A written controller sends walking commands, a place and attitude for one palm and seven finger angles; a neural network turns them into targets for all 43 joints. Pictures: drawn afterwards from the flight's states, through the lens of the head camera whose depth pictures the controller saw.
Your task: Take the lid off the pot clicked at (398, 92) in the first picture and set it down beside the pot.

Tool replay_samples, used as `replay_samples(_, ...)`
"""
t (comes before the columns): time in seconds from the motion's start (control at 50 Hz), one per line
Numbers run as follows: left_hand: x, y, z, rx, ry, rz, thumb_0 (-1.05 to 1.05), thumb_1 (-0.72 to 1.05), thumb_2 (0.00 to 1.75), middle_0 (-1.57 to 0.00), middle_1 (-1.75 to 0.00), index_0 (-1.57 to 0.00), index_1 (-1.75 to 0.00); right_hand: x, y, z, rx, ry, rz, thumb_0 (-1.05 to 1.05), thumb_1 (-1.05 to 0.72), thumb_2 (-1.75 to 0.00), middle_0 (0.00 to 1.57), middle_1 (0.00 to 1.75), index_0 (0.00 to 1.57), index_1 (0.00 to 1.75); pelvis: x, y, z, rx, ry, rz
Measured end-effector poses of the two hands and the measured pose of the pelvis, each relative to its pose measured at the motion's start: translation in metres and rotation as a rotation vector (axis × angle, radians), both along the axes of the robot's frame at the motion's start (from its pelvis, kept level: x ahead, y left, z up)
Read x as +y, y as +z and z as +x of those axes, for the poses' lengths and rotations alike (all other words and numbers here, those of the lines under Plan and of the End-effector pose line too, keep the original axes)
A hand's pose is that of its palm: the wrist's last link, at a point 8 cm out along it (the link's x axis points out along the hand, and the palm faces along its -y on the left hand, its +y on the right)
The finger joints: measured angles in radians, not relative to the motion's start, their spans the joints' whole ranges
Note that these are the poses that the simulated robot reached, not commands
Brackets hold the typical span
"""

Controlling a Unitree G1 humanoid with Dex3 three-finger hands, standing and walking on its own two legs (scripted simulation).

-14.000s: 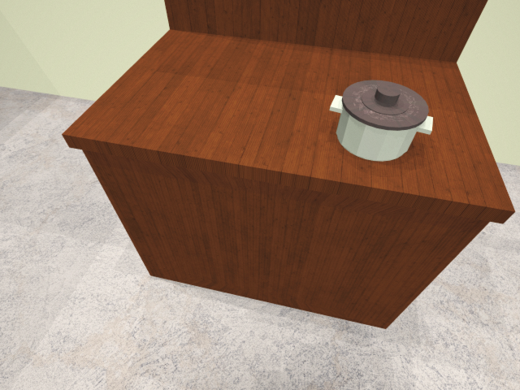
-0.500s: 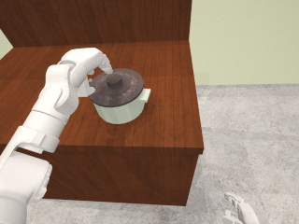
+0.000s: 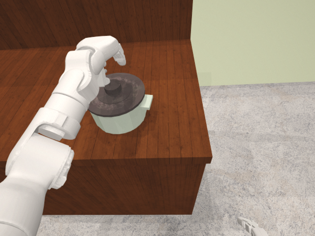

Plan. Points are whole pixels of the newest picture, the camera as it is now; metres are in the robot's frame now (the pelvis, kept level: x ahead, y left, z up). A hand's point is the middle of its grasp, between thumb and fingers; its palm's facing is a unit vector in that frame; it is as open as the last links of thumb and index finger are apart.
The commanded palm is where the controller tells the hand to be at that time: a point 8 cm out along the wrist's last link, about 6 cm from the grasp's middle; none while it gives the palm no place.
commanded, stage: move the open hand above the knob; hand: left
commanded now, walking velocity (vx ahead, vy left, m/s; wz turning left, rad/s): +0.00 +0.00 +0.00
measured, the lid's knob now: (112, 87) +0.49 +0.13 +0.12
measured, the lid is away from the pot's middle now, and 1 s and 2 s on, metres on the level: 0.00 0.00 0.00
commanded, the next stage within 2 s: lower the open fingers around the knob in 0.70 s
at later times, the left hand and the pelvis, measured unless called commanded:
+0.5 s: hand (105, 74) +0.45 +0.12 +0.19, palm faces -0.21 -0.04 -0.98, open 10.0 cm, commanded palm +0.43 +0.13 +0.26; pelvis +0.00 -0.01 +0.00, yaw +0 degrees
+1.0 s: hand (104, 76) +0.46 +0.13 +0.18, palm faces -0.31 -0.06 -0.95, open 10.0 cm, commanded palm +0.44 +0.13 +0.24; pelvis +0.01 -0.01 +0.00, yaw +0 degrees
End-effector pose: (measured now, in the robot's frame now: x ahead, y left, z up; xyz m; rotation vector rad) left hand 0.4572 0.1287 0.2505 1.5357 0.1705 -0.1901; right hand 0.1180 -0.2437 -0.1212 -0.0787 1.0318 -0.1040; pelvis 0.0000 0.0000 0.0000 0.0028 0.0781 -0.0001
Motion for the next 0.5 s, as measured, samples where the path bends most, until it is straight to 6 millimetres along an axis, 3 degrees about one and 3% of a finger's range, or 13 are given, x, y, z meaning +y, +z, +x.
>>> replay_samples(0.24,-0.006,-0.001,0.002,-0.013,-0.006,-0.011,0.0,-0.35,1.59,-0.87,-0.08,-0.88,-0.08,-0.002,-0.002,-0.004,0.013,-0.014,0.007,0.01,-0.91,-0.9,0.2,0.3,0.2,0.3,-0.001,0.001,0.004,0.0,-0.008,0.003)
replay_samples(0.5,-0.003,0.0,-0.014,-0.015,0.016,-0.006,0.0,-0.35,1.59,-0.87,-0.08,-0.88,-0.08,-0.004,0.008,0.03,-0.071,0.034,0.01,0.01,-0.91,-0.9,0.2,0.3,0.2,0.3,-0.008,0.0,0.001,-0.018,0.003,0.005)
